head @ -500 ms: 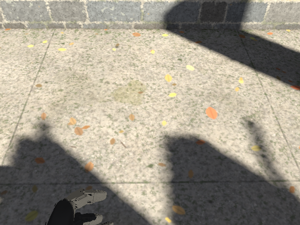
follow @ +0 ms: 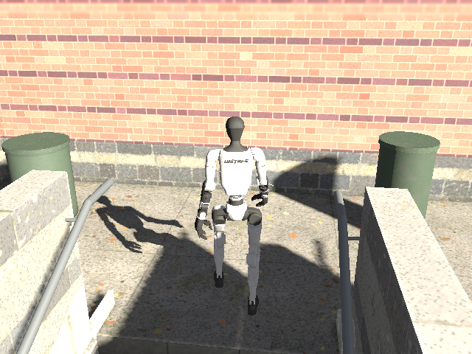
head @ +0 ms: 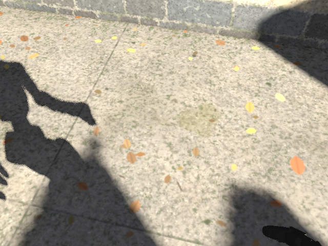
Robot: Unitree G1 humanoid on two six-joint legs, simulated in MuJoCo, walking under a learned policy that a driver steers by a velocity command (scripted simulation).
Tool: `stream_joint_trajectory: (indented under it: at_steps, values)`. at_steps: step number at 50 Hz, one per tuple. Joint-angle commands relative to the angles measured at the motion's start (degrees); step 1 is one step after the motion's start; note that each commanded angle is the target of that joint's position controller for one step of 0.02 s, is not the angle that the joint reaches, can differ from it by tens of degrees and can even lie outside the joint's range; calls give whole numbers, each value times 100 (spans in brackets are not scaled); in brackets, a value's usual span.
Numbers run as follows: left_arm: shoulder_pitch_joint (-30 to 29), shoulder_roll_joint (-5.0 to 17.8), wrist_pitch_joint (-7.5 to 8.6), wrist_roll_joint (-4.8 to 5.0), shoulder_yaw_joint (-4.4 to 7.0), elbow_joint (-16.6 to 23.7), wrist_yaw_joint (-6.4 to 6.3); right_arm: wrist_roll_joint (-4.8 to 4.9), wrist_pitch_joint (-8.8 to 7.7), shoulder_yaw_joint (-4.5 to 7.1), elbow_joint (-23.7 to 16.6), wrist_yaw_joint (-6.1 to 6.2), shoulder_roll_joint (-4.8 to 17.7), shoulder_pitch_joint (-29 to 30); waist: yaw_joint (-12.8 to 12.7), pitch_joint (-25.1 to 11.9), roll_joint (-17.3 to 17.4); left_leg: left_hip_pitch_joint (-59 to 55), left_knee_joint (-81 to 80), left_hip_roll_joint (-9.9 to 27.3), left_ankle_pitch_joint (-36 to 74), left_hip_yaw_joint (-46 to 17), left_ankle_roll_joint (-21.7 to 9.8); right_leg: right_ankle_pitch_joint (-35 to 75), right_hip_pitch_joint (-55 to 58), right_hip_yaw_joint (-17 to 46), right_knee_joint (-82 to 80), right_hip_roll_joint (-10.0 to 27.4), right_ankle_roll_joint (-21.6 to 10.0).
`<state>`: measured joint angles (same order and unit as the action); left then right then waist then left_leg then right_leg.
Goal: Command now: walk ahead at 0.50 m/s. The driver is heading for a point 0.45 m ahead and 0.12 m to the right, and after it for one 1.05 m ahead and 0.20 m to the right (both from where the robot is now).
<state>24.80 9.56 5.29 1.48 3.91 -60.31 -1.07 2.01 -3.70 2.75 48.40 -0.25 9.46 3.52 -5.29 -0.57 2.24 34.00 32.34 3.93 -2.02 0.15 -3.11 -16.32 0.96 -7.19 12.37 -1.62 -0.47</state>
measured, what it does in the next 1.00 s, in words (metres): walks ahead, turning right: left foot, then right foot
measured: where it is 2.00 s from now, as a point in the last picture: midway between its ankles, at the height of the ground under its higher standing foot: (232, 145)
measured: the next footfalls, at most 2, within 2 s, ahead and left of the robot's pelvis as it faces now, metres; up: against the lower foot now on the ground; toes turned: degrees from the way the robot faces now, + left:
left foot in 0.06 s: +0.19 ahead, +0.13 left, +0.00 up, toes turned +2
right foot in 0.60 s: +0.43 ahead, -0.17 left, +0.00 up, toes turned -21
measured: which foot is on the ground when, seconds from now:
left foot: up 0.00-0.04, down 0.06-0.62, up 0.64-1.00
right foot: down 0.00-0.08, up 0.10-0.58, down 0.60-1.00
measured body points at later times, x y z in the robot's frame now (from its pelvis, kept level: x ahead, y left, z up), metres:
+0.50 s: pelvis +0.25 +0.00 +0.00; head +0.27 +0.00 +0.45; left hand +0.49 +0.19 -0.11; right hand +0.19 -0.25 -0.15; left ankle +0.15 +0.12 -0.74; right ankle +0.38 -0.17 -0.69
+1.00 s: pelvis +0.50 -0.12 +0.00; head +0.52 -0.14 +0.45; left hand +0.67 +0.11 -0.11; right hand +0.59 -0.42 -0.10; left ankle +0.74 -0.05 -0.69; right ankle +0.39 -0.15 -0.74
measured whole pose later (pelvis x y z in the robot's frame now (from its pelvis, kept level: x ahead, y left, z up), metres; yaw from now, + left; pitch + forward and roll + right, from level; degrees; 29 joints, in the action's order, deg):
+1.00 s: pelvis +0.50 -0.12 +0.00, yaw -25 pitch +3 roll -1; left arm 16.9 13.1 4.4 0.3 4.1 -47.6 -0.4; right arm 0.8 -5.3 3.6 45.7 -0.5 14.2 -1.7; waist -3.2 0.3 2.8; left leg 39.4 36.3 5.3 4.9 -1.1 -0.6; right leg -15.4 -3.2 2.7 16.0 -6.0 -4.9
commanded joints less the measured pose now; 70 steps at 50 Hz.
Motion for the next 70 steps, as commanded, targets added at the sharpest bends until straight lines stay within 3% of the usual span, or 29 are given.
stream_joint_trajectory:
  at_steps: [1, 2, 3, 4, 5, 7, 10, 17, 25, 29, 30, 31, 32, 33, 34, 35, 37, 42, 47, 52, 55, 57, 58, 59, 60, 61, 63, 66, 70]
  values:
    - [-111, 891, -9, 17, 211, 185, -28, -61, -89, 199, -349, -10, 543, 116, 521, 168, -700, -653, -443, -215, -626, 228, -220, 3021, -21, 800, 494, 1592, -915]
    - [-175, 815, -38, 28, 186, 198, -25, -82, -95, 331, -110, 9, 752, -691, 881, -272, -607, -1877, -597, -363, -578, 296, -338, 3660, -385, 681, 1352, 1358, -800]
    - [-447, 675, -20, -26, 124, 370, -22, -145, -138, 497, 171, 52, 1191, -1916, 1387, -1045, -332, -3783, -322, 262, -230, -453, -627, 3104, -1575, 518, 2864, 1039, -573]
    - [-217, 227, 82, -65, -47, 566, 18, -214, -128, 604, 281, 109, 1776, -2711, 1422, -1769, 860, -5945, -622, 1735, -474, -2534, -1364, 459, -3977, 207, 5061, 181, -142]
    - [-185, 379, 212, -21, -10, 490, 68, -221, -124, 483, 272, 127, 1406, -2785, 1401, -2214, 1079, -5923, -1214, 2042, -748, -3766, -1545, -1583, -4659, 1156, 6214, 73, -182]
    - [-828, 774, 181, 145, 148, 687, 14, -202, -151, 298, 46, 109, 835, -1702, 1023, -1113, 490, -4357, -1482, 1685, -821, -2195, -1045, -634, -4972, 1176, 6532, 694, -236]
    - [-852, 537, -91, 30, 197, 749, -97, -271, -247, 205, 165, -4, 492, -1067, 472, -282, 384, -2443, -2167, 1219, -580, -957, -697, 99, -4107, 1196, 5929, 1056, -241]
    - [-1636, 559, -245, -43, 189, 1138, 49, -345, -274, 278, 444, 166, 911, -1545, 454, 70, 106, -2448, -2344, 1052, 639, 384, -572, 1808, -4526, 1318, 4497, 931, -176]
    - [-3090, 511, -311, -27, 39, 1829, 331, -169, -112, 409, 591, 253, 1284, -2234, 917, 554, 23, -3759, -1988, 1418, 1052, 967, -423, 1187, -4535, 522, 2796, 753, -391]
    - [-1854, 978, -339, -15, 285, 1734, 379, -37, 14, 496, 468, 277, 1608, -1901, 93, -212, 368, -3763, 131, 1241, 4353, 1396, -165, 455, -2361, -191, 2160, -84, -832]
    - [-848, 1409, -338, -8, 506, 1455, 312, -63, 20, 465, 410, 286, 1550, -1895, -332, -766, 203, -2903, 1541, 985, 3652, 1455, 51, 821, -688, 139, 1878, -163, -1067]
    - [-341, 2063, -351, 5, 664, 1335, 203, -282, -55, 327, 161, 267, 1031, -1943, -201, -1151, -989, -708, 3628, 388, -132, 1424, 368, 1042, 1050, 2398, 1763, 1171, -1641]
    - [-327, 2196, -268, -66, 587, 1524, 235, -198, -339, 170, -141, 160, 704, -2045, 110, -2061, -1653, 854, 4990, -632, -3101, 64, 506, 237, 2220, 5442, 626, 2135, -2588]
    - [-235, 1733, -244, -153, 455, 1529, 233, 32, -533, 276, -263, 69, 1090, -1357, -183, -1782, -1036, 1594, 5219, -344, -2705, -500, 377, 354, 2228, 4930, 370, 1988, -2238]
    - [-536, 1403, -207, -120, 375, 1556, 208, 72, -609, 255, -305, 52, 1095, -1167, -62, -1191, -858, 1733, 4898, -77, -2200, -424, 238, 784, 1556, 3959, 479, 1772, -1977]
    - [-1067, 1223, -182, -69, 312, 1689, 212, -59, -606, 273, -225, 109, 1089, -1177, 242, -821, -333, 1295, 4402, 189, -1814, -428, 229, 1300, 572, 3273, 475, 1507, -1761]
    - [-1468, 947, -133, -92, 209, 1818, 194, -176, -432, 374, -274, 153, 1187, -1277, 611, -546, -319, 494, 3733, 404, -1528, -452, 311, 1975, -649, 2695, 300, 1209, -1622]
    - [-1084, 1153, -72, -87, 238, 1721, 29, -276, -248, 251, -511, 142, 825, -807, 572, -257, -445, 471, 1982, 318, -372, -202, 543, 2741, -1208, 1919, 46, 954, -1475]
    - [-661, 1213, -26, -101, 226, 1536, 43, -114, -237, 144, -656, 4, 810, -70, 150, -4, -668, 274, 492, 150, 1002, -61, 300, 2225, -882, 1539, -58, 1005, -1158]
    - [-412, 1289, -90, -148, 246, 1342, 6, -62, -262, 109, -927, -209, 906, 350, 17, 311, -564, 1031, 130, 30, 266, -75, -48, 2743, 394, 1468, 273, 1512, -1045]
    - [-705, 1439, -150, -132, 278, 1422, -45, -88, -249, 176, -879, -293, 1069, -162, 351, -98, -743, -14, 58, -399, -430, 280, -314, 4977, 492, 1063, 988, 1450, -829]
    - [-979, 1485, -182, -110, 262, 1517, -77, -139, -208, 379, -521, -251, 1422, -1584, 1095, -839, -617, -2073, -245, -695, -27, 339, -615, 5801, -91, 674, 2736, 1064, -567]
    - [-972, 1282, -139, -247, 175, 1673, -102, -163, -175, 485, -397, -185, 1851, -2502, 1349, -1432, 172, -3694, -215, 348, 488, -1185, -1004, 3663, -1434, 400, 4642, 684, -328]
    - [-207, 676, 20, -270, -10, 1731, 39, -124, -196, 477, -383, -229, 2000, -2540, 780, -2004, 1532, -5491, -891, 1462, -492, -4148, -2054, -1423, -3779, 897, 6375, -399, 15]
    - [-631, 1143, 177, -137, 45, 1740, 121, -48, -146, 394, -422, -198, 1584, -2587, 1118, -1908, 900, -5602, -1342, 1324, -1584, -4359, -1827, -1370, -4471, 1519, 6760, -119, -74]
    - [-1220, 1295, 266, 15, 80, 1944, 152, -73, -122, 359, -542, -146, 1428, -2206, 1139, -1087, 519, -4894, -1476, 1188, -1510, -3633, -1622, -835, -4829, 1427, 6633, 130, -112]
    - [-1612, 1251, 297, -184, 102, 2069, 65, -144, -115, 300, -724, -123, 1301, -1656, 776, -404, -411, -3296, -1671, 855, -355, -2792, -1444, -249, -4326, 1295, 5812, 502, -65]
    - [-1371, 1144, 125, -237, 134, 2184, -5, -141, -127, 265, -833, -74, 1229, -1581, 426, -314, -48, -2483, -1889, 567, 492, -2259, -1443, -167, -3858, 1237, 5058, 683, 117]
    - [-2027, 916, 48, -279, 56, 2427, -43, -86, -85, 348, -815, 62, 1474, -1894, 591, -165, 29, -1962, -1890, 188, 919, -1668, -1204, 1028, -3758, 1044, 3618, 523, 368]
